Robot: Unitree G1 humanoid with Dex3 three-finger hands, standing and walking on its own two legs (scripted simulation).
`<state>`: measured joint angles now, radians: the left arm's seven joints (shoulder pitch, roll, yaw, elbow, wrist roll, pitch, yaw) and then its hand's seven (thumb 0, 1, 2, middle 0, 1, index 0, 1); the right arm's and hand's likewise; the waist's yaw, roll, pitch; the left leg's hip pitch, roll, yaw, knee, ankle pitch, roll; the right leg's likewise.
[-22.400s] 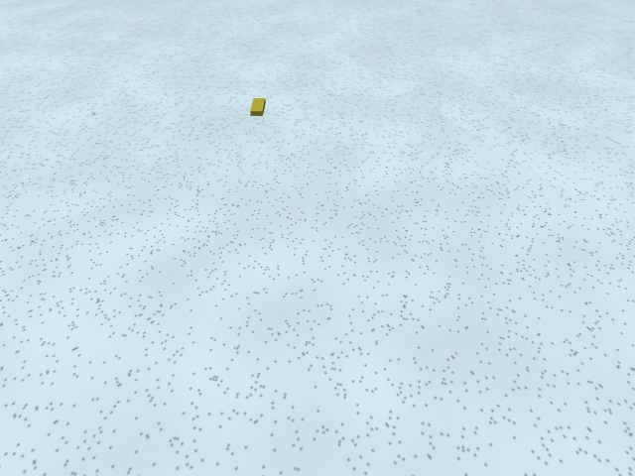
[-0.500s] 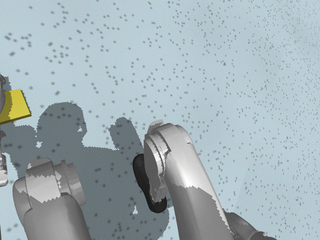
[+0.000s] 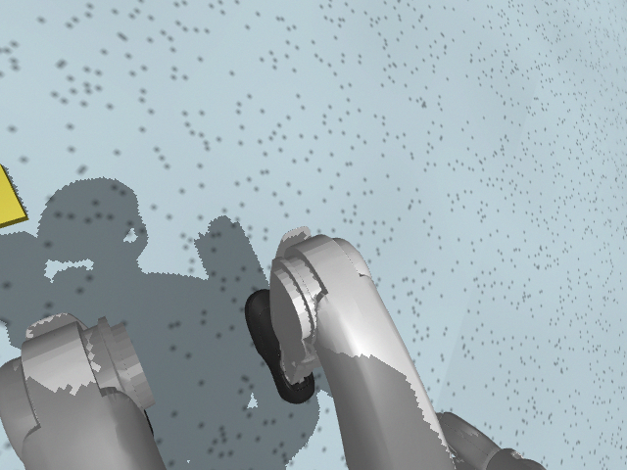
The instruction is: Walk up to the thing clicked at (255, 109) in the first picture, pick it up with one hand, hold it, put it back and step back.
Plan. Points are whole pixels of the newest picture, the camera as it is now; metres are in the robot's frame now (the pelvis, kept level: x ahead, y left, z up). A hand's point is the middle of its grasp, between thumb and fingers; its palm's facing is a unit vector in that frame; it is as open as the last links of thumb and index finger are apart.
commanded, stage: close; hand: left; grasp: from above
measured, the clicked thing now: out of the picture +0.45 +0.28 -0.29
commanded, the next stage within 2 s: settle in 1.50 s
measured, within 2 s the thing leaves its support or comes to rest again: leaves its support in 2.00 s
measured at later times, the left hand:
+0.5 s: hand out of the picture +0.44 +0.27 -0.27, palm faces -0.45 -0.14 -0.88, open 13.2 cm
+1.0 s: hand out of the picture +0.44 +0.27 -0.27, palm faces -0.45 -0.13 -0.88, open 11.4 cm
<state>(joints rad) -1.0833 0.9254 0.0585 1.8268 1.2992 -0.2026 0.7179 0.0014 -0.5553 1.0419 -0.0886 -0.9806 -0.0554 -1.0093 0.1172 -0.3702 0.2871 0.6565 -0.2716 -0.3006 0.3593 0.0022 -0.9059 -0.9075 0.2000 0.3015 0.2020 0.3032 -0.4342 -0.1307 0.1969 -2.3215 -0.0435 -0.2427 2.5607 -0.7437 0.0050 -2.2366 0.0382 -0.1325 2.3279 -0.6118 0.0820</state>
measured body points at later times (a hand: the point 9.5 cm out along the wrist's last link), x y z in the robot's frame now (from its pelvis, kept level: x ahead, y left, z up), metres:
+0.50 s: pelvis -0.01 +0.00 +0.01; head +0.28 +0.13 +0.32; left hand +0.46 +0.27 -0.22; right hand +0.03 -0.25 -0.03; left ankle +0.06 +0.12 -0.27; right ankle +0.13 -0.13 -0.27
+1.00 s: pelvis -0.01 +0.00 +0.01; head +0.28 +0.13 +0.33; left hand +0.46 +0.27 -0.22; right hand +0.03 -0.24 -0.03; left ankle +0.06 +0.11 -0.27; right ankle +0.13 -0.13 -0.27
